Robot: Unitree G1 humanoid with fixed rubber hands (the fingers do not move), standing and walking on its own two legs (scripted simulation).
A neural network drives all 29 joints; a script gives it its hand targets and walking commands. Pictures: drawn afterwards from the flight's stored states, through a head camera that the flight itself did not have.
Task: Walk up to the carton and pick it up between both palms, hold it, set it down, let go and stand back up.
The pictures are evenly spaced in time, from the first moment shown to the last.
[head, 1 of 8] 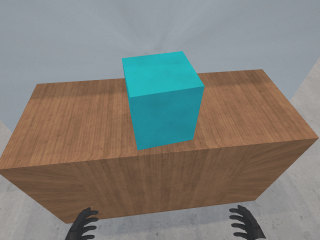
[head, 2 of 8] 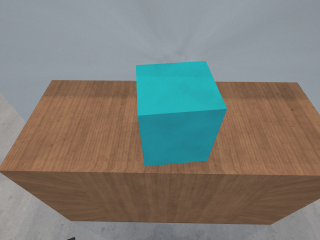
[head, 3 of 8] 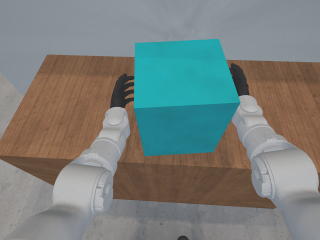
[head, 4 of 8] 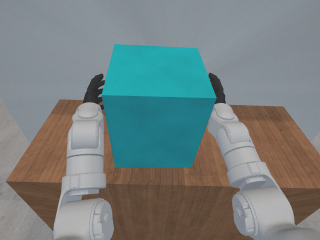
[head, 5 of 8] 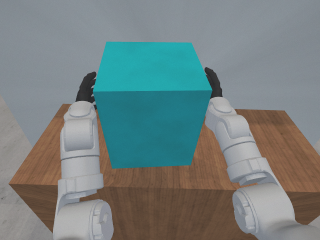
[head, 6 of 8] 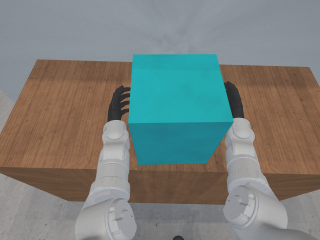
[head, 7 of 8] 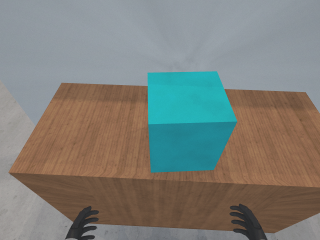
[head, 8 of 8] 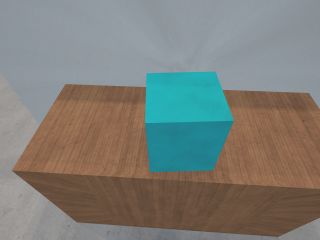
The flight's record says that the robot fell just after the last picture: no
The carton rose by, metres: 0.20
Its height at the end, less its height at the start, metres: +0.00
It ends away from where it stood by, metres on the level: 0.01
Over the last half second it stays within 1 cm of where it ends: yes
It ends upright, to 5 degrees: yes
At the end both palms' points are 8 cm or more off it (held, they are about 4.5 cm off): yes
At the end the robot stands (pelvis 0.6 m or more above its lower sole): yes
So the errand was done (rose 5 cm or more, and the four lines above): yes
